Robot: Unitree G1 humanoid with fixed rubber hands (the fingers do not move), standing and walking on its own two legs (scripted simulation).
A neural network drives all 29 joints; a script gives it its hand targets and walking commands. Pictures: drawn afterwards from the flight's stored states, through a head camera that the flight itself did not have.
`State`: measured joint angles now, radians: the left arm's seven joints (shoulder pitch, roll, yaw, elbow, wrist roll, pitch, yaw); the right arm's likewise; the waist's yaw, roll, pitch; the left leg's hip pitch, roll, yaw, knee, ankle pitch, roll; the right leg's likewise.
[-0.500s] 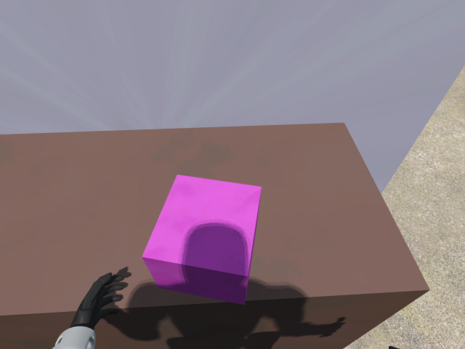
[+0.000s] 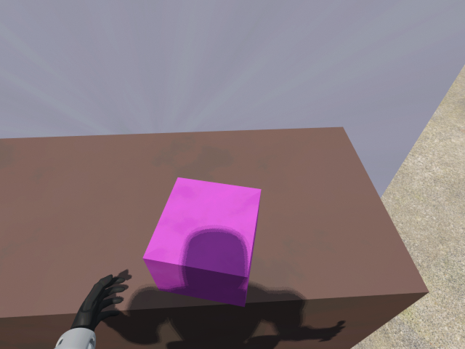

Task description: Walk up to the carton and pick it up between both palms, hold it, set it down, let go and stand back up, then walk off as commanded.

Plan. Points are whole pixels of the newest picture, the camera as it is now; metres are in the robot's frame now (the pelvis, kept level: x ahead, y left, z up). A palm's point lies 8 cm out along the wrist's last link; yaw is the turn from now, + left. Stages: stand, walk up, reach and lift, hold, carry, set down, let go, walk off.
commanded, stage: stand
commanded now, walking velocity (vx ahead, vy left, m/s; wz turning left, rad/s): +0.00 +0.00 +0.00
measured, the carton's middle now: (210, 239) +0.35 +0.05 -0.05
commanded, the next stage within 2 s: walk off in 1.72 s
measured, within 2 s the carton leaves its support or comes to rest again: neither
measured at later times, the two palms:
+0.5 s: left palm (87, 324) +0.19 +0.25 -0.04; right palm out of the picture +0.07 -0.30 -0.11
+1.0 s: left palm (87, 324) +0.19 +0.25 -0.04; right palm out of the picture +0.06 -0.30 -0.11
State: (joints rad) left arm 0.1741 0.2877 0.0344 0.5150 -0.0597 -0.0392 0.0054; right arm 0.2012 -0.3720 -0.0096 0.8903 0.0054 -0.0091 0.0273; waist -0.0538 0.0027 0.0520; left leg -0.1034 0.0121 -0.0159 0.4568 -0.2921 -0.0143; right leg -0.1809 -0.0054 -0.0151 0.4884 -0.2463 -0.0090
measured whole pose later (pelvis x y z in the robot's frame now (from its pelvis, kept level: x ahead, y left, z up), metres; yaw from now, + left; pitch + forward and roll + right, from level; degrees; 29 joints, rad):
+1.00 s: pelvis -0.01 +0.00 +0.00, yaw +0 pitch -4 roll +0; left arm 0.12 0.30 0.02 0.59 -0.06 -0.05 0.01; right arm 0.20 -0.37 -0.01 0.93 0.01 -0.01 0.03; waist -0.05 0.00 0.05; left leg -0.10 0.01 -0.02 0.46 -0.28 -0.02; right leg -0.18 -0.01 -0.02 0.48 -0.23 -0.01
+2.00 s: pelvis -0.02 +0.00 +0.00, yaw +0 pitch -4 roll +0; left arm 0.08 0.30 0.01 0.60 -0.06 -0.06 0.00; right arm 0.20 -0.38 -0.01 0.88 0.01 0.00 0.02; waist -0.05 0.01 0.07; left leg -0.17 0.01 -0.01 0.56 -0.30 0.00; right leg -0.20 -0.01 -0.01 0.49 -0.22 -0.01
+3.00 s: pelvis -0.34 +0.03 -0.02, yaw -2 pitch -2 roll -1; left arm 0.18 0.41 0.08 0.66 -0.06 0.07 0.01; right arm 0.24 -0.44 -0.03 0.77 0.01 0.08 -0.02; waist -0.05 0.02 0.19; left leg -0.45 -0.11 -0.15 1.15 -0.49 0.04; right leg -0.40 0.06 0.05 0.63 -0.20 -0.03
